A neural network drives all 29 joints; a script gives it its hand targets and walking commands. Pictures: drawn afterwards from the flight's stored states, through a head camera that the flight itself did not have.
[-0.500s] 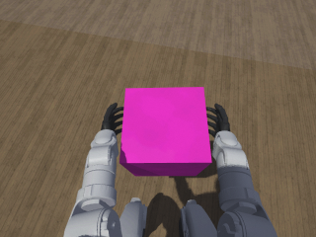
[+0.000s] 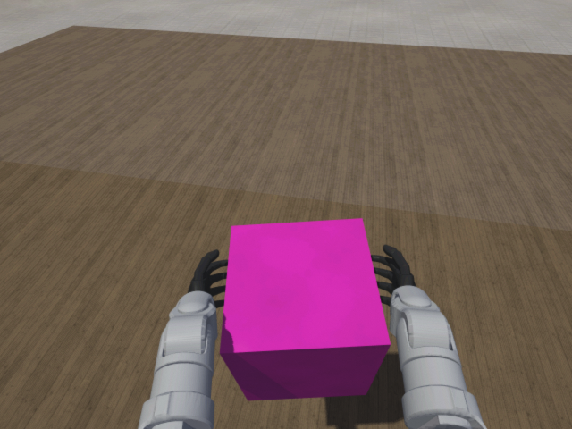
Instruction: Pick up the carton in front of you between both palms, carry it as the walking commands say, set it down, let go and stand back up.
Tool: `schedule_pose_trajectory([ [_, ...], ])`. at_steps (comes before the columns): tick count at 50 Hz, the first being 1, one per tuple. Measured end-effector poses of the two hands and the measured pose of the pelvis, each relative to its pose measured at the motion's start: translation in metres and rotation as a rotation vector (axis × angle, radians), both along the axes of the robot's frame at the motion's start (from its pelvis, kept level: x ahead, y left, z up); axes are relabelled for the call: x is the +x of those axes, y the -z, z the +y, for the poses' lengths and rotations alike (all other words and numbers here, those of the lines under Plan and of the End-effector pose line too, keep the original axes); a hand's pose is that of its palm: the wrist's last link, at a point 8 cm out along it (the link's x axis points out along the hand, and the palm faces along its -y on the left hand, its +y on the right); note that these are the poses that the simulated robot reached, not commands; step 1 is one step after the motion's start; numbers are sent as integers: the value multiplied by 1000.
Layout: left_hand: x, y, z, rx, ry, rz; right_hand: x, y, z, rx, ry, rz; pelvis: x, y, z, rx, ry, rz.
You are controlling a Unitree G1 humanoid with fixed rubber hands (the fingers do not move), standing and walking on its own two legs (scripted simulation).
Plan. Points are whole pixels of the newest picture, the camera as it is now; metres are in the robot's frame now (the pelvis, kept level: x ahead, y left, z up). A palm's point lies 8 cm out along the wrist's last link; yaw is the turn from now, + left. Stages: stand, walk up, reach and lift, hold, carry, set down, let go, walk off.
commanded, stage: reach and lift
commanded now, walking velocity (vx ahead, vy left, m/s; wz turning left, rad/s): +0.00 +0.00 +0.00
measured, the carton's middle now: (302, 314) +0.32 -0.01 -0.06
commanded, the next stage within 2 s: hold in 0.98 s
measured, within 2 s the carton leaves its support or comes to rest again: neither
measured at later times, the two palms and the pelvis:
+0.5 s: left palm (195, 295) +0.29 +0.15 +0.04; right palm (401, 289) +0.30 -0.15 +0.04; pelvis +0.00 +0.00 +0.01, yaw +0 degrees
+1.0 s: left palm (194, 294) +0.29 +0.15 +0.05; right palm (403, 288) +0.29 -0.15 +0.05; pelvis +0.01 +0.00 +0.01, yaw +0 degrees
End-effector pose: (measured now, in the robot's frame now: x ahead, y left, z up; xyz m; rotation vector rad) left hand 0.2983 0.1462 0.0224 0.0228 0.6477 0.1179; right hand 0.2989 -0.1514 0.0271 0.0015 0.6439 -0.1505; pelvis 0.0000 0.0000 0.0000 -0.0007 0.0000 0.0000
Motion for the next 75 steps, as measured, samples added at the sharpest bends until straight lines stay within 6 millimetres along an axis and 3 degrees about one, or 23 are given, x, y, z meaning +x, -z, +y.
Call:
schedule_pose_trajectory([
  [13, -14, -4, 7, 3, -24, 36, -6, -5, 7, -27, -43, 36, -9, -6, -2, 0, -4, -66],
  [22, -5, -17, 7, 5, -15, -2, -1, -17, 7, -17, -26, -1, -6, -6, 1, -3, -6, -78],
  [34, 0, -19, 6, 11, -2, 16, 1, -17, 6, -25, -22, 18, 2, -8, 3, -1, 3, -86],
  [44, -4, -26, 8, 34, 1, 10, 1, -23, 8, -33, -46, 11, 10, -11, 3, 0, 0, -90],
  [52, -7, -27, 4, 29, 7, 11, -5, -24, 4, -37, -36, 13, 7, -11, 1, 0, -1, -100],
  [61, -13, -42, 6, 18, -4, -19, -9, -42, 6, -33, -36, -18, 3, -11, 1, 0, 2, -123],
  [69, -16, -39, 10, 16, -12, 4, -10, -39, 11, -39, -44, 5, -2, -10, 4, -1, 1, -131],
  [75, -7, -50, 8, 5, -17, -25, -5, -46, 8, -7, -20, -25, 3, -8, 4, 2, 34, -53],
])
